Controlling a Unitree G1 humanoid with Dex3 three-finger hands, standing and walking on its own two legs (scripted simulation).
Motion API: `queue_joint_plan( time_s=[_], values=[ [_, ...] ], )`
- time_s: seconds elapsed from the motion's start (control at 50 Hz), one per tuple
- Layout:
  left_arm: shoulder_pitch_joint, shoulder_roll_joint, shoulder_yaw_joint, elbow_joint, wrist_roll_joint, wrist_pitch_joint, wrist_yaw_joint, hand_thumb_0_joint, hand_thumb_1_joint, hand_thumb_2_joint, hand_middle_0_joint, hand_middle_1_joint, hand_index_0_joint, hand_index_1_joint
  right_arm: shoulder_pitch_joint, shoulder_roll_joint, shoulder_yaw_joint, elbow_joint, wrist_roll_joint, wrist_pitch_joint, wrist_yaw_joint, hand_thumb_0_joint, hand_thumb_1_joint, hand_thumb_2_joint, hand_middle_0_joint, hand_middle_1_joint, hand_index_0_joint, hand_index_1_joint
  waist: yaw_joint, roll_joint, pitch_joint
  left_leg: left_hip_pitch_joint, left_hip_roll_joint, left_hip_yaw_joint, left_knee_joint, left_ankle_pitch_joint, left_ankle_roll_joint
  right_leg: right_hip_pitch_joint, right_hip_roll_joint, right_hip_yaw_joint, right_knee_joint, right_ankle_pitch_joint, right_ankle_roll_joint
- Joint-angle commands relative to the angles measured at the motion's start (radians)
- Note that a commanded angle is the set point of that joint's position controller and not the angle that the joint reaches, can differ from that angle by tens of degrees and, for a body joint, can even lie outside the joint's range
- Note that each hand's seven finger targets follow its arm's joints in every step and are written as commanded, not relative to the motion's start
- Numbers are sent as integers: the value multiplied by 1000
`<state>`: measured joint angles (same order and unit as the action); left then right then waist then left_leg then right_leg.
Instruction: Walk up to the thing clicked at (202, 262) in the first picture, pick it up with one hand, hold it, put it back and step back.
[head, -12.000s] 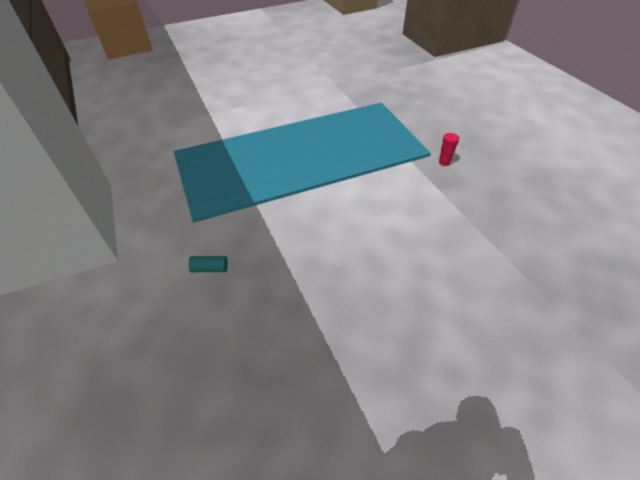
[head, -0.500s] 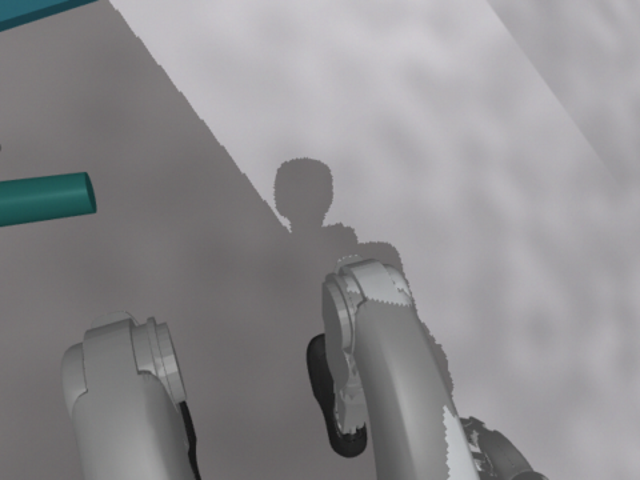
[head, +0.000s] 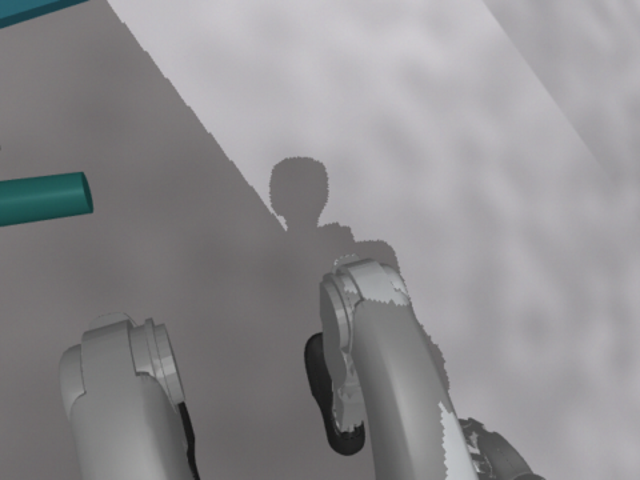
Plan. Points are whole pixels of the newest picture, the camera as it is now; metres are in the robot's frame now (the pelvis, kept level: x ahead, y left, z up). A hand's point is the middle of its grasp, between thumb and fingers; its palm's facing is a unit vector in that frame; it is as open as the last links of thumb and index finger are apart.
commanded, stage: approach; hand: left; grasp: from above
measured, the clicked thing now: (34, 199) +0.50 +0.29 -0.29
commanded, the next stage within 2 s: close in in 0.76 s
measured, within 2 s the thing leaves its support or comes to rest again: neither
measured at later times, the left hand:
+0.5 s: hand (22, 158) +0.51 +0.26 -0.16, palm faces -0.41 -0.01 -0.91, open 13.4 cm
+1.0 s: hand out of the picture +0.48 +0.30 -0.17, palm faces -0.48 -0.03 -0.88, open 13.1 cm
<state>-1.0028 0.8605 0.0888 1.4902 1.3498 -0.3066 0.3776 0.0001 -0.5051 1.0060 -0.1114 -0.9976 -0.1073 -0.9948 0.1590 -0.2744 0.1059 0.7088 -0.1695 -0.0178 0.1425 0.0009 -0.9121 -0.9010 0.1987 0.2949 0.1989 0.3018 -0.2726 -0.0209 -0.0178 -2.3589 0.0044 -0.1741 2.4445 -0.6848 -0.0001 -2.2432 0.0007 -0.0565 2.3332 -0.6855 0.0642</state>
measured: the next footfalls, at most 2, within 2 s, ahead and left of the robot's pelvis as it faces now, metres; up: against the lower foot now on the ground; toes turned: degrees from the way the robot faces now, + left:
none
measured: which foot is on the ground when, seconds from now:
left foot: down 0.00-1.00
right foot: down 0.00-1.00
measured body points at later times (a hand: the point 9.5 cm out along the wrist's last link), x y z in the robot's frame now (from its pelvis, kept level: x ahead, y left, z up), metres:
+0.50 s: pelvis +0.00 +0.00 +0.00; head +0.24 +0.08 +0.37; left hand +0.53 +0.26 -0.11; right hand +0.03 -0.27 -0.08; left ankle +0.07 +0.13 -0.29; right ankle +0.10 -0.14 -0.29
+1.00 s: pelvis +0.00 +0.00 +0.00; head +0.25 +0.09 +0.36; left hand +0.50 +0.30 -0.12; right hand +0.04 -0.28 -0.09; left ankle +0.07 +0.13 -0.29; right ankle +0.10 -0.14 -0.29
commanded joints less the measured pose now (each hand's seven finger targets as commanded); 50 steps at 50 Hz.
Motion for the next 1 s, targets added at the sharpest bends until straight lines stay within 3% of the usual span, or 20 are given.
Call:
queue_joint_plan(
  time_s=[0.0, 0.04, 0.08, 0.18, 0.2, 0.26, 0.32, 0.36, 0.38, 0.42, 0.54, 0.64, 0.68, 0.72, 0.76, 0.8, 0.84, 0.9, 0.96, 0.98],
  values=[
    [-309, 257, 39, -141, -25, 6, 38, 0, -509, 987, -119, -962, -112, -969, 205, -267, -86, -2, 5, -2, -13, 0, -907, -901, 200, 300, 200, 300, -6, 371, -660, 578, -12, 106, -259, 199, 16, 264, 27, -117, -205, 236, -97],
    [-304, 243, 27, -122, -22, 3, 32, 0, -574, 1056, -136, -909, -95, -952, 208, -268, -82, -5, 3, -3, -10, 0, -911, -902, 200, 300, 200, 300, -20, 359, -640, 566, -12, 103, -260, 192, 17, 268, 28, -119, -208, 231, -96],
    [-331, 258, 34, -151, -21, -2, 33, 0, -469, 966, -134, -997, -139, -991, 206, -271, -85, -4, 6, -1, -13, 0, -908, -897, 200, 300, 200, 300, -13, 373, -670, 578, -13, 103, -258, 193, 17, 263, 27, -117, -206, 232, -97],
    [-441, 165, -34, -149, -23, -9, 30, 0, -475, 964, -123, -1021, -132, -1011, 225, -268, -78, 7, 3, -10, -13, 0, -909, -897, 200, 300, 200, 300, -78, 384, -629, 570, -8, 93, -259, 144, 15, 224, 30, -126, -212, 203, -98],
    [-475, 171, -34, -186, -22, -13, 34, 0, -463, 948, -125, -1029, -140, -1014, 233, -272, -78, 6, 0, -11, -13, 0, -908, -897, 200, 300, 200, 300, -77, 407, -651, 582, -8, 94, -267, 149, 14, 236, 29, -128, -218, 207, -96],
    [-503, 99, -86, -132, -20, 3, 35, 0, -466, 956, -119, -1037, -134, -1021, 249, -270, -71, 16, -2, -17, -13, 0, -908, -897, 200, 300, 200, 300, -108, 385, -643, 587, -5, 92, -258, 156, 14, 229, 34, -133, -221, 221, -97],
    [-501, 120, -79, -98, -14, 34, 52, 0, -466, 953, -117, -1038, -133, -1020, 244, -275, -67, 1, 1, -16, -19, 0, -908, -897, 200, 300, 200, 300, -82, 420, -665, 598, -6, 95, -277, 177, 9, 233, 31, -132, -214, 240, -101],
    [-498, 117, -81, -69, 1, 62, 59, 0, -457, 965, -132, -1026, -144, -1014, 252, -272, -59, -4, -1, -13, -20, 0, -906, -897, 200, 300, 200, 300, -93, 415, -666, 590, -8, 101, -272, 189, 13, 248, 36, -133, -220, 254, -100],
    [-500, 157, -58, -74, 2, 76, 66, 0, -445, 949, -141, -1010, -153, -997, 255, -277, -59, -9, 2, -13, -22, 0, -905, -896, 200, 300, 200, 300, -78, 415, -680, 582, -9, 106, -272, 207, 14, 260, 33, -130, -221, 266, -99],
    [-429, 135, -54, -6, 0, 116, 70, 0, -423, 942, -165, -978, -174, -969, 245, -268, -50, -27, 5, -10, -19, 0, -905, -896, 200, 300, 200, 300, -64, 409, -680, 588, -10, 107, -282, 235, 13, 272, 33, -126, -207, 288, -103],
    [-363, 197, -9, -37, -43, 177, 51, 0, -418, 935, -193, -925, -191, -927, 219, -261, -37, -65, 30, -10, -22, 0, -906, -896, 200, 300, 200, 300, -37, 345, -677, 490, -13, 130, -274, 209, 36, 349, 38, -100, -232, 271, -93],
    [-345, 245, 12, -121, -81, 155, 1, 0, -427, 935, -197, -908, -191, -914, 207, -266, -41, -61, 44, -3, -30, 0, -907, -896, 200, 300, 200, 300, -25, 296, -692, 452, -10, 131, -255, 182, 41, 387, 39, -90, -241, 244, -89],
    [-364, 238, 6, -138, -85, 128, -27, 0, -421, 920, -200, -916, -198, -918, 225, -269, -43, -56, 37, -6, -30, 0, -909, -897, 200, 300, 200, 300, -59, 279, -637, 421, -12, 128, -239, 151, 41, 379, 38, -89, -248, 208, -89],
    [-403, 252, 10, -176, -96, 91, -40, 0, -405, 919, -217, -911, -214, -914, 223, -270, -48, -46, 30, -7, -36, 0, -909, -897, 200, 300, 200, 300, -61, 274, -641, 426, -11, 122, -234, 119, 36, 359, 38, -90, -261, 162, -93],
    [-413, 211, -15, -167, -98, 57, -55, 0, -405, 909, -202, -947, -208, -942, 236, -269, -51, -36, 21, -10, -36, 0, -912, -898, 200, 300, 200, 300, -79, 302, -611, 450, -11, 114, -234, 100, 24, 325, 38, -95, -263, 132, -99],
    [-463, 166, -47, -188, -90, 26, -60, 0, -383, 949, -212, -969, -217, -964, 258, -279, -55, -20, 12, -10, -37, 0, -909, -897, 200, 300, 200, 300, -107, 316, -603, 489, -10, 103, -235, 96, 19, 289, 34, -116, -264, 138, -97],
    [-473, 121, -86, -171, -91, 2, -62, 0, -388, 982, -200, -1017, -208, -1009, 251, -279, -57, -10, 6, -11, -37, 0, -912, -898, 200, 300, 200, 300, -112, 325, -593, 507, -7, 99, -232, 84, 15, 266, 36, -121, -262, 130, -98],
    [-444, 159, -79, -147, -62, -5, -40, 0, -427, 958, -157, -1012, -173, -996, 259, -286, -53, -4, 3, -6, -34, 0, -910, -899, 200, 300, 200, 300, -75, 368, -643, 557, -7, 97, -235, 158, 10, 280, 35, -132, -233, 202, -98],
    [-412, 150, -75, -85, -38, 4, -6, 0, -368, 981, -186, -1022, -202, -1004, 259, -297, -47, -18, -4, 2, -28, 0, -905, -896, 200, 300, 200, 300, -91, 400, -621, 619, -4, 76, -242, 253, -2, 244, 30, -155, -196, 265, -104],
    [-440, 172, -67, -111, -31, 3, 4, 0, -355, 975, -190, -1023, -209, -1002, 255, -292, -45, -24, -5, 3, -26, 0, -903, -896, 200, 300, 200, 300, -82, 415, -643, 618, -4, 80, -245, 251, 0, 258, 33, -153, -197, 267, -102]
  ],
)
